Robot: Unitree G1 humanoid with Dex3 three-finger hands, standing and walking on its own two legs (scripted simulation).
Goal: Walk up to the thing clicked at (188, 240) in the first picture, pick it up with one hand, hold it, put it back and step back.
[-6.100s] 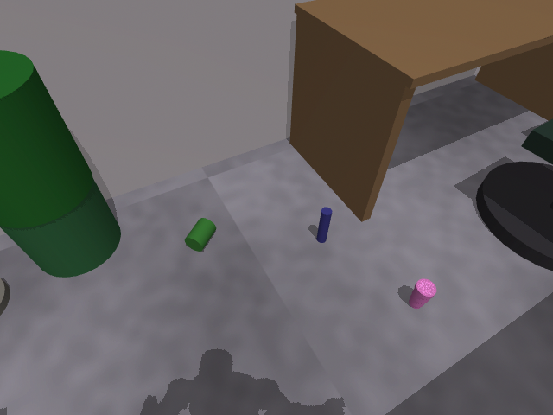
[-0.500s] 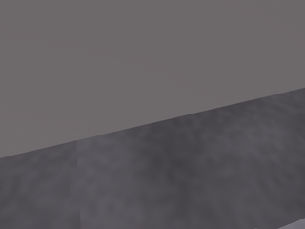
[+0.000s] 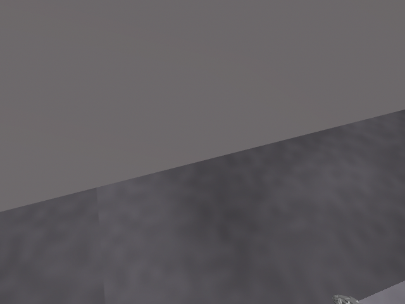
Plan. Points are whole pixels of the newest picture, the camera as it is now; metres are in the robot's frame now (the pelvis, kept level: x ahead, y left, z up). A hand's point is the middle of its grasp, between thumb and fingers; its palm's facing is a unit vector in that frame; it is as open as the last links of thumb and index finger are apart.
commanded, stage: walk up
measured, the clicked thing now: out of the picture -0.91 -0.12 -0.73
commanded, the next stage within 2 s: stand in 0.20 s
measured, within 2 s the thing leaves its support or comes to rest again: neither
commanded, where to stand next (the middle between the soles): +0.05 +0.01 m, yaw +5 degrees
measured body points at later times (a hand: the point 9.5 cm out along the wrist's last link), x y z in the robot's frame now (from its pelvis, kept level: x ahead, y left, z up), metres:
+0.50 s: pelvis +0.01 +0.00 +0.01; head +0.02 +0.00 +0.46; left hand +0.09 +0.30 -0.12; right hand +0.09 -0.30 -0.12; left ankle -0.02 +0.12 -0.73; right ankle +0.03 -0.14 -0.73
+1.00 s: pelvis +0.01 +0.00 +0.01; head +0.03 +0.01 +0.46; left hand +0.07 +0.31 -0.12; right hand +0.12 -0.29 -0.12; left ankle -0.02 +0.12 -0.73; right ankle +0.03 -0.14 -0.73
